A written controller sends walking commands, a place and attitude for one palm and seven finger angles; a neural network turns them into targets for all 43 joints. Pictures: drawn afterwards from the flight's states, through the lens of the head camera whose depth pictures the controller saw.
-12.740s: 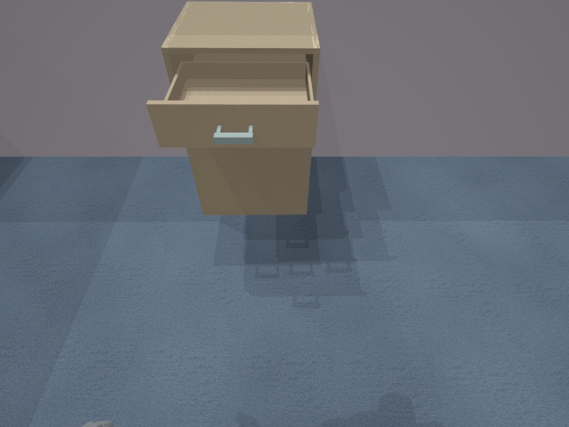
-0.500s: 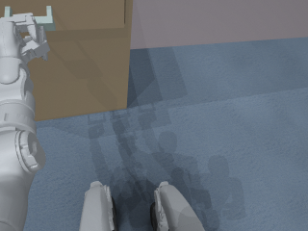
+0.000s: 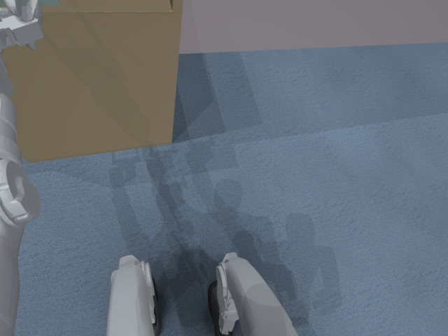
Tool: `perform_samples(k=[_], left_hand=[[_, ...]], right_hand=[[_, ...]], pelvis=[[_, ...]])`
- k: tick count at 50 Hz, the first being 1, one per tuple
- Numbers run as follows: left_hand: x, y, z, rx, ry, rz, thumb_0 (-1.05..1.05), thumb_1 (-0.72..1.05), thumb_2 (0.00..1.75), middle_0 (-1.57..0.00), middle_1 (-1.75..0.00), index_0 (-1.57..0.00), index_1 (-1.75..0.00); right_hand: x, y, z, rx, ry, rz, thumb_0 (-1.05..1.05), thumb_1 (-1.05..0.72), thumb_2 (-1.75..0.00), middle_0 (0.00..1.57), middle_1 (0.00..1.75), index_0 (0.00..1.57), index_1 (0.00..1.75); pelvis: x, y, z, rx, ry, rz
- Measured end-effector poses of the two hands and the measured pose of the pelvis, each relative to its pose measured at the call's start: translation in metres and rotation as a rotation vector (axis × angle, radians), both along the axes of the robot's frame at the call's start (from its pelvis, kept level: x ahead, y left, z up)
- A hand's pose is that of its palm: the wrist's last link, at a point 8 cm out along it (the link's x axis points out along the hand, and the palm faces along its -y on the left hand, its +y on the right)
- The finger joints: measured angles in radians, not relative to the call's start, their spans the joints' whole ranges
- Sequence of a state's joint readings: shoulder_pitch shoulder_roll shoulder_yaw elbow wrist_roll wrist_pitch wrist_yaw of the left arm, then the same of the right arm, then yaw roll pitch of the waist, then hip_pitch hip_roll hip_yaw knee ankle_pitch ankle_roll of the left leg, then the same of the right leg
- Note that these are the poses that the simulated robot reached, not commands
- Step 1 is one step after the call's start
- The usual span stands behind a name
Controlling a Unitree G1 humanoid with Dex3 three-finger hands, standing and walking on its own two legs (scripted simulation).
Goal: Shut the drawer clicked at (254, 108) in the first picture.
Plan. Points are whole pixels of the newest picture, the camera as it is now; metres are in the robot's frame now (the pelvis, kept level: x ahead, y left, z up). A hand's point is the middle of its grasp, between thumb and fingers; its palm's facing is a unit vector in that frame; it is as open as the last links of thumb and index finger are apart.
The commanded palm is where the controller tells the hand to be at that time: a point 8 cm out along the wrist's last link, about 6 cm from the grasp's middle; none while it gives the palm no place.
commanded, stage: pull the fist back off the drawer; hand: left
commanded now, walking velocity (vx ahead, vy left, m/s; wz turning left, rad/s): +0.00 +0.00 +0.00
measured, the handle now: out of the picture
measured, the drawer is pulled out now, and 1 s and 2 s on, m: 0.00 0.00 0.00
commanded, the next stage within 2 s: draw the hand back to the body in 0.70 s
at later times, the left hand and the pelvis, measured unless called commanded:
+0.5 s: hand (35, 22) +0.58 +0.22 +0.08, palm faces +0.13 -0.99 -0.04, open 3.2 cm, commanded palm +0.56 +0.22 +0.08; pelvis +0.00 +0.01 +0.01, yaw -1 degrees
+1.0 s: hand (13, 40) +0.53 +0.23 +0.10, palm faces +0.12 -0.99 -0.05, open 3.3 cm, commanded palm +0.48 +0.26 +0.13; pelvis +0.05 +0.00 +0.06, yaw +1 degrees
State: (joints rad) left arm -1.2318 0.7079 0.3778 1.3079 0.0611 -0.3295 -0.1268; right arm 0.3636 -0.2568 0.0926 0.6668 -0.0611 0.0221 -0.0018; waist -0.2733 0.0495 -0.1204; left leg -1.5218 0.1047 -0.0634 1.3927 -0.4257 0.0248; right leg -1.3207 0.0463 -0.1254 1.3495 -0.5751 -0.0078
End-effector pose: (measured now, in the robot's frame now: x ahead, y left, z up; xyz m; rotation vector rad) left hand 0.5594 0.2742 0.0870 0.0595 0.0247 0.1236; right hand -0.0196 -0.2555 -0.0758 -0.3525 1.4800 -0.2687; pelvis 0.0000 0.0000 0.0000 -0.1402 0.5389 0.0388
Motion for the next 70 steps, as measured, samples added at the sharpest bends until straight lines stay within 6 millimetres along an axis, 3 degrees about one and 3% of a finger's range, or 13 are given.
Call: perform_samples(k=[13, 24, 31, 44, 50, 57, 66, 70], left_hand=[[0.000, 0.001, 0.000, -0.002, 0.004, -0.010, 0.04, 0.55, 0.86, -1.40, -1.60, -1.40, -1.60], [-0.004, -0.007, -0.003, -0.024, 0.005, 0.002, 0.02, 0.64, 0.85, -1.40, -1.60, -1.40, -1.60], [-0.011, -0.011, -0.003, -0.026, -0.002, 0.023, 0.02, 0.78, 0.87, -1.40, -1.60, -1.40, -1.60], [-0.018, 0.000, 0.001, -0.019, -0.023, 0.025, 0.02, 0.89, 0.89, -1.40, -1.60, -1.40, -1.60], [-0.060, 0.003, 0.019, -0.010, -0.012, 0.002, 0.02, 0.90, 0.90, -1.39, -1.60, -1.40, -1.60], [-0.114, 0.011, 0.056, -0.026, -0.019, 0.039, 0.02, 0.90, 0.90, -1.40, -1.60, -1.40, -1.60], [-0.168, 0.006, 0.096, -0.027, -0.047, -0.007, 0.02, 0.90, 0.90, -1.40, -1.60, -1.40, -1.60], [-0.198, 0.002, 0.111, 0.107, 0.027, 0.050, 0.02, 0.90, 0.90, -1.40, -1.60, -1.40, -1.60]], right_hand=[[-0.007, 0.004, 0.000, -0.008, -0.012, 0.007, 0.00, -0.90, -0.90, 0.20, 0.30, 0.20, 0.30], [-0.006, 0.013, 0.002, 0.038, -0.004, -0.016, 0.00, -0.90, -0.90, 0.20, 0.30, 0.20, 0.30], [0.011, 0.014, 0.006, 0.070, -0.020, -0.029, 0.00, -0.90, -0.90, 0.20, 0.30, 0.20, 0.30], [0.066, 0.001, 0.012, 0.072, -0.059, -0.007, 0.00, -0.90, -0.90, 0.20, 0.30, 0.20, 0.30], [0.104, 0.005, 0.031, 0.116, -0.135, -0.016, 0.00, -0.91, -0.90, 0.20, 0.30, 0.20, 0.30], [0.168, 0.011, 0.063, 0.134, -0.311, 0.071, 0.00, -0.91, -0.90, 0.20, 0.30, 0.20, 0.30], [0.238, 0.018, 0.098, 0.158, -0.556, 0.173, 0.00, -0.91, -0.90, 0.20, 0.30, 0.20, 0.30], [0.258, 0.027, 0.115, 0.167, -0.623, 0.183, 0.00, -0.91, -0.90, 0.20, 0.30, 0.20, 0.30]], pelvis=[[-0.008, 0.003, -0.003, -0.008, 0.003, -0.002], [-0.001, 0.006, 0.005, 0.003, -0.007, -0.011], [0.011, 0.006, 0.016, 0.018, -0.021, -0.018], [0.038, 0.003, 0.030, 0.035, -0.033, -0.013], [0.055, 0.003, 0.057, 0.055, -0.091, -0.012], [0.070, 0.003, 0.087, 0.072, -0.191, 0.021], [0.072, 0.003, 0.106, 0.096, -0.306, 0.047], [0.071, 0.003, 0.119, 0.115, -0.368, 0.038]])
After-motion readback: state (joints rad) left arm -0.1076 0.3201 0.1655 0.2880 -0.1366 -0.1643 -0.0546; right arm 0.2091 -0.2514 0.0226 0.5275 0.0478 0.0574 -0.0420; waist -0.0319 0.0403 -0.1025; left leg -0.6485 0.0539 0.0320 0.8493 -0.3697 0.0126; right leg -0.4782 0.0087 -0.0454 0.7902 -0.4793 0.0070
